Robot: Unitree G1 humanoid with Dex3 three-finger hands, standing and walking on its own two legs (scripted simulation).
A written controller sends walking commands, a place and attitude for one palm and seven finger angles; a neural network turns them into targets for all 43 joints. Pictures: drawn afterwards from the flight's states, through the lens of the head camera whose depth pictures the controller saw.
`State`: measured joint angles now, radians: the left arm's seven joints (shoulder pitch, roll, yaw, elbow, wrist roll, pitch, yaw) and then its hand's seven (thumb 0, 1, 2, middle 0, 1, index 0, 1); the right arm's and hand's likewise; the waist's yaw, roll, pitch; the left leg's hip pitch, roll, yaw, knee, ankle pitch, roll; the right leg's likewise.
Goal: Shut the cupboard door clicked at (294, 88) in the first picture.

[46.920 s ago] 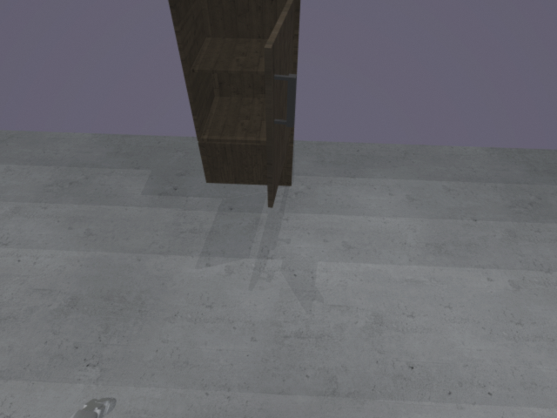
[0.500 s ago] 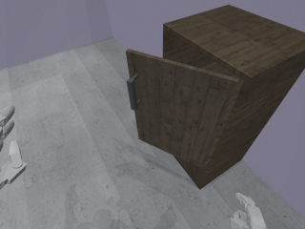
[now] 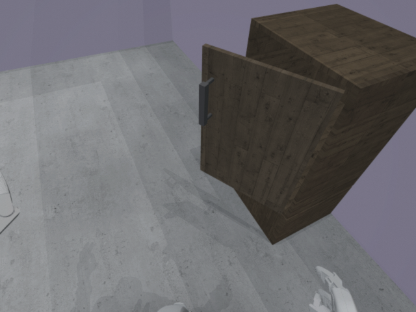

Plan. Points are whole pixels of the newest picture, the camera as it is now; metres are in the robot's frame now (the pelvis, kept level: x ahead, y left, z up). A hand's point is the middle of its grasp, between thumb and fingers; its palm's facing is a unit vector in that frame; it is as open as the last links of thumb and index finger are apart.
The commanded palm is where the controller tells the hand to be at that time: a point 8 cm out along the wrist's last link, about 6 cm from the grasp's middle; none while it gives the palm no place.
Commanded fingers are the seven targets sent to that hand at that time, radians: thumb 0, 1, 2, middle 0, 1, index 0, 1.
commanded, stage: step back with the hand held close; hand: left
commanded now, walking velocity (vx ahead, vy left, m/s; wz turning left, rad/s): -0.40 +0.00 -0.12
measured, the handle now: (206, 102) +0.74 +0.05 -0.03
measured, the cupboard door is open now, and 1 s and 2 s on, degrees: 29 29 29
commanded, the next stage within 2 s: stop stepping back and stand still in 0.44 s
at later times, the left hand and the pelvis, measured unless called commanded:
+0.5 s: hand out of the picture +0.05 +0.31 +0.19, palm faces +0.51 -0.74 -0.44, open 7.4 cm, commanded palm +0.01 +0.33 +0.20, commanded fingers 0.00 0.90 0.90 -0.20 -0.30 -0.20 -0.30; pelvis -0.13 +0.03 -0.02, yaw +1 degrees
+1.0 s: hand out of the picture -0.13 +0.42 +0.22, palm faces +0.54 -0.78 -0.32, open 7.4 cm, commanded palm -0.19 +0.43 +0.20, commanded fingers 0.00 0.90 0.90 -0.20 -0.30 -0.20 -0.30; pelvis -0.34 +0.14 -0.01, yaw -2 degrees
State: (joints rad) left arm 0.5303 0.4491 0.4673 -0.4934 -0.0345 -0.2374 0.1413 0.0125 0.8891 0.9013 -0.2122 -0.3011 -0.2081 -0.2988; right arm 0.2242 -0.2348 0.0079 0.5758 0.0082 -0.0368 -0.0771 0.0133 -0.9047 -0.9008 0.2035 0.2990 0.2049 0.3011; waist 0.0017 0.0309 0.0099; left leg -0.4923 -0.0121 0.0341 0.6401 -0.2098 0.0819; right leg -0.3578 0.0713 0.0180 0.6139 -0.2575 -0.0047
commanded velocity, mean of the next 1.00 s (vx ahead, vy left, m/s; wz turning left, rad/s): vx -0.03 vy -0.06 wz -0.08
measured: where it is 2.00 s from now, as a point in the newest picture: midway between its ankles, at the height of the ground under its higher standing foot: outside the picture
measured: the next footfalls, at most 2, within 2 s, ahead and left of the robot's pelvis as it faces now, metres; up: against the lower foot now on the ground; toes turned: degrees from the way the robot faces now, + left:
right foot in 0.44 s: -0.18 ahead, -0.12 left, +0.00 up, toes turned +3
left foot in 0.56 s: +0.08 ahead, +0.10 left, +0.00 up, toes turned +8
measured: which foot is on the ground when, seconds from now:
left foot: down 0.00-0.46, up 0.48-0.54, down 0.56-0.76, up 0.78-0.94, down 0.96-1.00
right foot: down 0.00-0.22, up 0.24-0.42, down 0.44-0.60, up 0.62-0.76, down 0.78-0.96, up 0.98-1.00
